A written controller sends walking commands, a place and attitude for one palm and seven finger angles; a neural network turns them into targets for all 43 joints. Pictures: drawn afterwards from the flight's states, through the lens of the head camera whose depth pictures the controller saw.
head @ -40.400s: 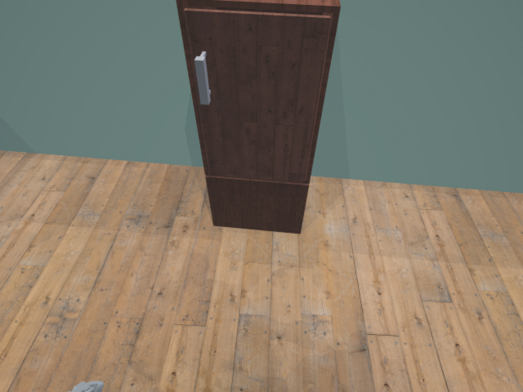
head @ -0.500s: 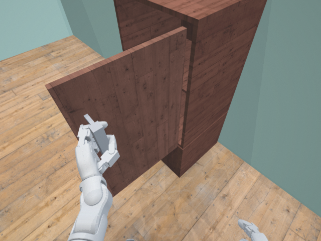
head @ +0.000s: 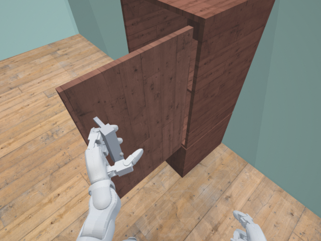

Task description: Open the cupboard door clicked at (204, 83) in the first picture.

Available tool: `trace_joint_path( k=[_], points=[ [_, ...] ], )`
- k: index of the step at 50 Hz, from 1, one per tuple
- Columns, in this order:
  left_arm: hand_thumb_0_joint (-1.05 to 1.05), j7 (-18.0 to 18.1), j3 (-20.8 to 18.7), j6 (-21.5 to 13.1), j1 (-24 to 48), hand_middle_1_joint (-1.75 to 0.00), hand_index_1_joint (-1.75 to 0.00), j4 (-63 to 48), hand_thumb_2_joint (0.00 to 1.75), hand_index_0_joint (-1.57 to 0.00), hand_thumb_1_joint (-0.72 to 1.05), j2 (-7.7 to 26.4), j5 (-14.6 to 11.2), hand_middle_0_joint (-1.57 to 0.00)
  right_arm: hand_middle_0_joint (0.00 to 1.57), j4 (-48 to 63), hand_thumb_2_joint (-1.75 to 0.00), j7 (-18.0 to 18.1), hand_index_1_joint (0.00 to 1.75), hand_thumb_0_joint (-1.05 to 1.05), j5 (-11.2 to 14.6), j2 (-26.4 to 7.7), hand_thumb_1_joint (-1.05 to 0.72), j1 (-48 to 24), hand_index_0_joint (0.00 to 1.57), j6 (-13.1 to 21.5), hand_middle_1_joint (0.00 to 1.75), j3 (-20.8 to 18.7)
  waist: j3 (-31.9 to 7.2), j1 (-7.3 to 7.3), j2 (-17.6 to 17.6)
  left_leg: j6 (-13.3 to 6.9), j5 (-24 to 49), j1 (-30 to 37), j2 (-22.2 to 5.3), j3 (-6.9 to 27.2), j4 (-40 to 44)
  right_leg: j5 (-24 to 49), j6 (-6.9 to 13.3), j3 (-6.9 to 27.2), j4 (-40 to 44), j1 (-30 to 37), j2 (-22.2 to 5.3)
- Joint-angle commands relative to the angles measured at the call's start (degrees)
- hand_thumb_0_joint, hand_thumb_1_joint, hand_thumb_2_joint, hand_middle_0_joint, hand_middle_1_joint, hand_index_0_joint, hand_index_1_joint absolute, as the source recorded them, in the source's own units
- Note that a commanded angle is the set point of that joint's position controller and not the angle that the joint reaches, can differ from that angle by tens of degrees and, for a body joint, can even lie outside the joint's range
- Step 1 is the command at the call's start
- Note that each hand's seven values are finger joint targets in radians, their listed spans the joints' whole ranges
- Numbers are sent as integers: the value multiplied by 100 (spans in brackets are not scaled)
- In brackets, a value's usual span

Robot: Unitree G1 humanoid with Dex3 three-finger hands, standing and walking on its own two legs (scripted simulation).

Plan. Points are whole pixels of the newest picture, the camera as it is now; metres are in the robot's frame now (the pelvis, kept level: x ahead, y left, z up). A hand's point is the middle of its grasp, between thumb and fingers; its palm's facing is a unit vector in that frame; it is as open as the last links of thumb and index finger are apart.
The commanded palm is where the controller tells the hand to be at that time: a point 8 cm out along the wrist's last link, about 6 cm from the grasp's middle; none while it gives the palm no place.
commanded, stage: open thumb and fingers to let go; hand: left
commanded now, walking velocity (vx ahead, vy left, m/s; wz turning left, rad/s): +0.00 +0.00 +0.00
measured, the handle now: (108, 140) +0.35 +0.15 +0.07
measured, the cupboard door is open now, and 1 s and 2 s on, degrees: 92 95 94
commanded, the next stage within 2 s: slide the hand sideways off the handle in 0.42 s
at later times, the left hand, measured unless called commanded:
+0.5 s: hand (121, 154) +0.31 +0.11 +0.07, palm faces +0.34 -0.94 +0.01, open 14.7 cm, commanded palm +0.27 +0.16 +0.07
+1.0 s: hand (115, 176) +0.25 +0.12 +0.06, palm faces -0.09 -1.00 +0.00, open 16.3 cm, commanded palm +0.23 +0.18 +0.07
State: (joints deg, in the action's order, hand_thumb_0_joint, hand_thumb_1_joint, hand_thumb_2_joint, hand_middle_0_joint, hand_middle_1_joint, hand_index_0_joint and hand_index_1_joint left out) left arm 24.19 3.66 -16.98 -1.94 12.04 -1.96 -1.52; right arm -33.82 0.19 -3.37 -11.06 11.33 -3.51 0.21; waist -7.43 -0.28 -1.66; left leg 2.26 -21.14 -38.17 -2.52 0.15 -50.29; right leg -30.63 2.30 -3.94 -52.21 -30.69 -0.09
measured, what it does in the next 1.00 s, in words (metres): stands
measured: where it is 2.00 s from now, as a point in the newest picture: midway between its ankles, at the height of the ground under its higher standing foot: outside the picture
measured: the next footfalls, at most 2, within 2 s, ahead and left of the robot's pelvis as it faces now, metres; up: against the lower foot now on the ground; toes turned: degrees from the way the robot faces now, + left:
none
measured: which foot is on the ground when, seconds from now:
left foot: down 0.00-1.00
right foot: down 0.00-1.00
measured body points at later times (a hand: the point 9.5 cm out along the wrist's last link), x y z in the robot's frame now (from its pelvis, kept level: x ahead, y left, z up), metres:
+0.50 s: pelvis -0.01 +0.02 +0.00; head +0.02 +0.01 +0.45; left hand +0.29 +0.16 +0.07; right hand +0.15 -0.20 -0.11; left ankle +0.04 +0.15 -0.69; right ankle -0.04 -0.09 -0.69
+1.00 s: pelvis -0.02 +0.03 +0.00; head +0.01 +0.02 +0.45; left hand +0.25 +0.17 +0.06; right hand +0.14 -0.20 -0.09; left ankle +0.04 +0.15 -0.69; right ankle -0.04 -0.09 -0.69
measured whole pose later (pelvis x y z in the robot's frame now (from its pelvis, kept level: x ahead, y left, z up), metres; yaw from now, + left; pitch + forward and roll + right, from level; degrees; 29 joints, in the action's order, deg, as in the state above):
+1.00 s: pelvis -0.02 +0.03 +0.00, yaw -1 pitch +8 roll -1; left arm 0.2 5.8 -18.2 -7.8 5.8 6.3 -6.4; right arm -29.4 -0.1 0.1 -12.4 13.8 0.3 1.3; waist -5.5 -1.1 -2.1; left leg 0.1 -20.9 -39.8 -2.3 -0.9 -53.0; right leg -29.2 0.4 -2.8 -53.3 -31.9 -0.4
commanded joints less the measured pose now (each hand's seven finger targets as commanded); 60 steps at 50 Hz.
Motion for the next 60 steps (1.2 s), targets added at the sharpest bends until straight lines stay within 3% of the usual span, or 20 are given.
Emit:
trace_joint_path(
  k=[1, 9, 10, 12, 17, 20, 26, 27, 28, 29, 31, 33, 36, 39, 41, 45, 48, 50, 54, 60],
  points=[
    [0, 139, -250, -409, 1358, -120, -120, -1245, 30, -30, -50, 269, 116, -30, 20, 824, -90, 43, 30, 0, 11, -567, -90, -400, 20, 225, 30, -235, -1155, -11, 533, -311, 1120, 1023, 255, -51, 269, 2765, -269, 419, 999, 183, -93],
    [0, 323, -4, -252, 1276, -85, -85, -1213, 30, -24, -50, 25, 239, -24, 20, 866, -90, 11, 30, 0, 18, -575, -90, -365, 20, 195, 30, -248, -1251, 0, 407, -294, 1252, 1126, 217, -21, 292, 2476, -156, 234, 880, 48, 29],
    [0, 349, 0, -200, 1275, -80, -80, -1107, 30, -23, -50, 25, 277, -23, 20, 864, -90, 14, 30, 0, 14, -591, -90, -356, 20, 184, 30, -244, -1178, -30, 620, -304, 1211, 1085, 199, 1, 310, 2377, -163, 209, 899, 9, 46],
    [0, 405, 224, -174, 1636, -70, -70, -1309, 30, -22, -50, -159, 334, -22, 20, 883, -90, 10, 30, 0, 13, -570, -90, -399, 20, 182, 30, -251, -1274, -77, 366, -300, 1209, 1194, 196, 2, 306, 2281, -145, 186, 860, -75, 51],
    [0, 589, 371, -33, 1602, -45, -45, -1330, 30, -18, -50, -299, 465, -18, 20, 919, -90, -19, 30, 0, 5, -554, -90, -399, 20, 164, 30, -245, -1263, -54, 246, -282, 1170, 1191, 186, 32, 332, 2098, -103, 129, 829, -129, 86],
    [0, 641, 208, 12, 1656, -30, -30, -1178, 30, -15, -50, -169, 407, -15, 20, 883, -90, 15, 30, 0, 1, -573, -90, -430, 20, 160, 30, -229, -1126, -98, 596, -293, 938, 1073, 177, 58, 349, 1820, -133, 149, 953, -168, 97],
    [0, 660, 269, 29, 1809, -30, -30, -1194, 30, -15, -50, -269, 353, -15, 20, 845, -90, 23, 30, 0, 20, -534, -90, -554, 20, 168, 30, -212, -1191, -50, 305, -267, 897, 1142, 186, 74, 377, 1681, -99, 121, 913, -201, 102],
    [0, -529, 1358, -186, 1722, -30, -30, -1201, 30, -15, -50, 263, 957, -15, 20, 726, -90, -10, 30, 0, 59, -736, -90, -104, 20, 149, 30, -202, -990, -618, 531, -363, 995, 1286, 188, 90, 307, 2107, -139, 257, 880, -479, 69],
    [0, -1156, 729, -422, 1870, -30, -30, -1389, 30, -15, -50, 765, 721, -15, 20, 838, -90, 35, 30, 0, 111, -712, -90, -80, 20, 169, 30, -262, -1263, -398, 417, -398, 1064, 1307, 197, 88, 267, 2310, -103, 269, 879, -309, 50],
    [0, -1654, 773, -583, 1901, -30, -30, -1617, 30, -15, -50, 892, 571, -15, 20, 901, -90, 76, 30, 0, 137, -743, -90, -128, 20, 207, 30, -245, -1475, -365, 120, -408, 1142, 1459, 225, 66, 268, 2443, -95, 330, 849, -206, 38],
    [0, -2575, 843, -671, 1691, -30, -30, -1546, 30, -15, -50, 887, 68, -15, 20, 1010, -90, 125, 30, 0, 265, -769, -90, -148, 20, 307, 30, -187, -1306, -441, -14, -400, 1039, 1601, 218, 110, 322, 2277, -97, 267, 896, -307, 68],
    [0, -2952, 584, -594, 1576, -30, -30, -1484, 30, -15, -50, 703, -642, -15, 20, 1108, -90, 172, 30, 0, 376, -733, -90, -248, 20, 440, 30, -135, -1133, -318, 97, -361, 720, 1561, 211, 166, 436, 1867, -109, 154, 1011, -325, 135],
    [0, -2753, 131, -457, 1302, -30, -30, -1342, 30, -15, -50, 748, -1002, -15, 20, 1133, -90, 160, 30, 0, 419, -773, -90, -332, 20, 603, 30, -114, -873, -145, 263, -316, 426, 1402, 207, 204, 573, 1419, -119, 58, 1050, -380, 158],
    [0, -2424, 76, -453, 854, -30, -30, -1429, 30, -15, -50, 763, -784, -15, 20, 1224, -90, 51, 30, 0, 378, -774, -90, -267, 20, 659, 30, -137, -849, -61, 432, -316, 467, 1293, 212, 178, 601, 1399, -134, 32, 966, -362, 156],
    [0, -2313, -80, -517, 579, -30, -30, -1573, 30, -15, -50, 1026, -553, -15, 20, 1281, -90, -9, 30, 0, 356, -776, -90, -253, 20, 660, 30, -170, -898, 12, 265, -329, 517, 1240, 215, 102, 564, 1405, -118, 102, 921, -328, 131],
    [0, -2323, -42, -571, 555, -30, -30, -1794, 30, -15, -50, 1128, -412, -15, 20, 1343, -90, -25, 30, 0, 356, -793, -90, -229, 20, 652, 30, -176, -767, -91, 290, -341, 273, 1130, 189, 102, 548, 1143, -122, 135, 927, -437, 145],
    [0, -2372, -8, -572, 495, -30, -30, -2052, 30, -15, -50, 1041, -509, -15, 20, 1386, -90, 7, 30, 0, 373, -755, -90, -277, 20, 696, 30, -159, -883, -54, 25, -329, 296, 1223, 203, 104, 527, 1177, -107, 130, 882, -453, 153],
    [0, -2402, -163, -560, 224, -30, -30, -2154, 30, -15, -50, 1196, -558, -15, 20, 1390, -90, 32, 30, 0, 372, -782, -90, -262, 20, 729, 30, -164, -926, -35, 156, -337, 371, 1189, 189, 109, 500, 1228, -114, 133, 877, -379, 176],
    [0, -2507, -65, -530, -56, -30, -30, -2323, 30, -15, -50, 1091, -641, -15, 20, 1421, -90, 51, 30, 0, 389, -767, -90, -247, 20, 811, 30, -150, -845, -70, 141, -337, 400, 1180, 201, 117, 467, 1311, -133, 108, 858, -446, 174],
    [0, -2720, -403, -463, -519, -30, -30, -2507, 30, -15, -50, 1414, -755, -15, 20, 1434, -90, 119, 30, 0, 386, -802, -90, -194, 20, 870, 30, -153, -814, -63, 268, -363, 550, 1042, 229, 77, 351, 1552, -167, 162, 854, -350, 168]
  ],
)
